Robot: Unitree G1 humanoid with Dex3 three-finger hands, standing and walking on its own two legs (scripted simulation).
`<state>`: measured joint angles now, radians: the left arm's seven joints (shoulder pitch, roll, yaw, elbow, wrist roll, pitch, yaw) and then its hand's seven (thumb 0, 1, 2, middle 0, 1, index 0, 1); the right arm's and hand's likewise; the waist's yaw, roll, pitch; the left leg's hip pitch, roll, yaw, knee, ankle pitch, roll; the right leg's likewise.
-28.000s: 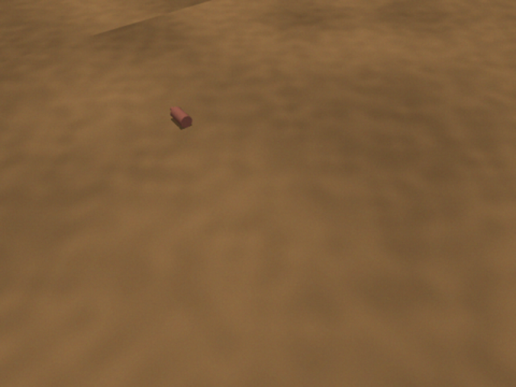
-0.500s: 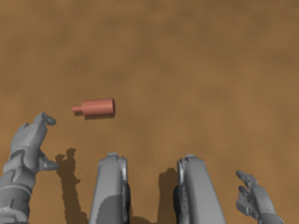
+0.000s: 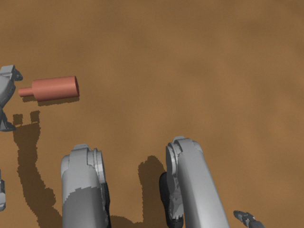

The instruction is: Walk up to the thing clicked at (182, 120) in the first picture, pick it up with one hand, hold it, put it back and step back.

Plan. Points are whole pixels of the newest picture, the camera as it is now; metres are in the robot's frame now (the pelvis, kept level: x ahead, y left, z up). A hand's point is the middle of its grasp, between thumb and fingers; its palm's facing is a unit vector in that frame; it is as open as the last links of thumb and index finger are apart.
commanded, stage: rise first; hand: left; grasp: from above
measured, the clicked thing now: (49, 89) +0.55 +0.32 -0.34
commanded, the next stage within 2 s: none
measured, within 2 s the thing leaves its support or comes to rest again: neither
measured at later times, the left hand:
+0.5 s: hand (17, 95) +0.47 +0.35 -0.18, palm faces -0.45 -0.06 -0.89, open 14.1 cm
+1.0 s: hand (23, 92) +0.49 +0.35 -0.20, palm faces -0.44 -0.06 -0.89, open 14.2 cm
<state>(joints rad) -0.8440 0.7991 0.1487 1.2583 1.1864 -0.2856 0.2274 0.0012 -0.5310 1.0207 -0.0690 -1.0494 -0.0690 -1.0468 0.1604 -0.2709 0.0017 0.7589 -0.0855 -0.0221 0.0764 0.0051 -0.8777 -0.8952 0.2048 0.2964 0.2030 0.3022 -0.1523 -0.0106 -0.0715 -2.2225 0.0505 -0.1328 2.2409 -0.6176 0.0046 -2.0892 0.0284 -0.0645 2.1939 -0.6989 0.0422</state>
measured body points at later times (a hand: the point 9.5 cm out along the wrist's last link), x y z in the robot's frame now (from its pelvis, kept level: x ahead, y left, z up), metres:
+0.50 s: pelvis +0.01 +0.00 -0.03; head +0.26 +0.08 +0.33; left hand +0.49 +0.35 -0.13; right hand +0.07 -0.28 -0.13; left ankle +0.09 +0.13 -0.34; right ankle +0.10 -0.13 -0.34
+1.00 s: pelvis +0.01 +0.00 -0.04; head +0.27 +0.09 +0.32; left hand +0.51 +0.35 -0.15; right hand +0.06 -0.27 -0.14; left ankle +0.09 +0.13 -0.34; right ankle +0.10 -0.13 -0.34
